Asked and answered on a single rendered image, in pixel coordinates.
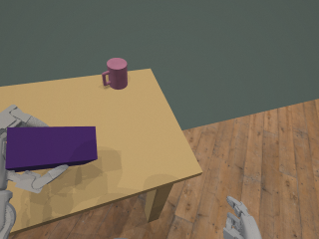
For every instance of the sponge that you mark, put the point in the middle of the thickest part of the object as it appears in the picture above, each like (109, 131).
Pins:
(44, 147)

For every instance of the robot left hand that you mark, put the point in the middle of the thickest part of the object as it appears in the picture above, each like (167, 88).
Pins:
(28, 180)

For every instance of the left robot forearm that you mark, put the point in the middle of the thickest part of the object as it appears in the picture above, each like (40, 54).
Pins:
(7, 214)

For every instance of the robot right hand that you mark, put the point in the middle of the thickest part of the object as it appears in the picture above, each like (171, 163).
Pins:
(245, 227)

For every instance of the table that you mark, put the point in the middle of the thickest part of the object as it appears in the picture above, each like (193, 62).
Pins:
(140, 147)

